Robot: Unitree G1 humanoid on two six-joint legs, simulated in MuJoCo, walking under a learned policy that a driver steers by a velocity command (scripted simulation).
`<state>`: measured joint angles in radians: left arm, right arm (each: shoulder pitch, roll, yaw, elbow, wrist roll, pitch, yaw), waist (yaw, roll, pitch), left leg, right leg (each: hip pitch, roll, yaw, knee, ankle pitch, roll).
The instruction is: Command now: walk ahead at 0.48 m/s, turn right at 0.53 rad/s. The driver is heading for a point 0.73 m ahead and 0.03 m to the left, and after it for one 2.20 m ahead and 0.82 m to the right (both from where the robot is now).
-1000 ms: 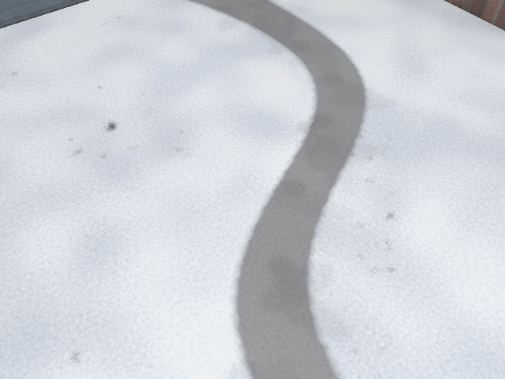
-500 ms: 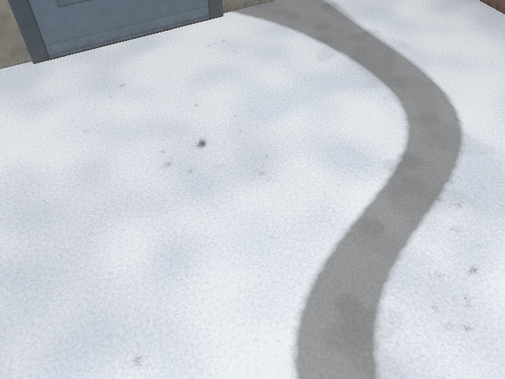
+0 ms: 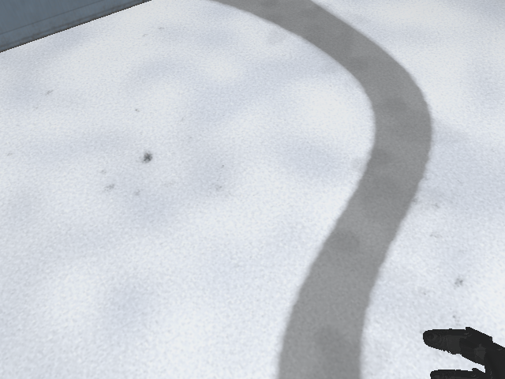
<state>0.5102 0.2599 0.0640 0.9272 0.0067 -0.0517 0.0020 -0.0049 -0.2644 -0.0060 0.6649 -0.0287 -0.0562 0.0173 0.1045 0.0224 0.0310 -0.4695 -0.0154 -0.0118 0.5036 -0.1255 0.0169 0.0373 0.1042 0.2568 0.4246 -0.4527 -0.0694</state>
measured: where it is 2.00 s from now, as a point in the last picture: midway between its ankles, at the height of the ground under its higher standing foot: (295, 296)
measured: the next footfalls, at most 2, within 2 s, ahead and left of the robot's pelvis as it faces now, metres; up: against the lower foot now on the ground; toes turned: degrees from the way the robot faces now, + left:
right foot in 0.50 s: +0.40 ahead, -0.13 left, +0.00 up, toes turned -10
left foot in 1.02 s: +0.68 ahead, +0.07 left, +0.00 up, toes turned +13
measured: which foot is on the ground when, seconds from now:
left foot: down 0.00-0.50, up 0.52-1.00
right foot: down 0.00-0.00, up 0.02-0.48, down 0.50-1.00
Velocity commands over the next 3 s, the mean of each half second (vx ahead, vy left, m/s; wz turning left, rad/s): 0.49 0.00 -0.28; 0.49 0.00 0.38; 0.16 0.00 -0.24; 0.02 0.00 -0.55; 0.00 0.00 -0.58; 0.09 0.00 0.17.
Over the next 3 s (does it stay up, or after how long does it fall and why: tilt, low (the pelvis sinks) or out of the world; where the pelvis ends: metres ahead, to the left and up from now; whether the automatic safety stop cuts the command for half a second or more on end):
stays up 0.64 -0.02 0.02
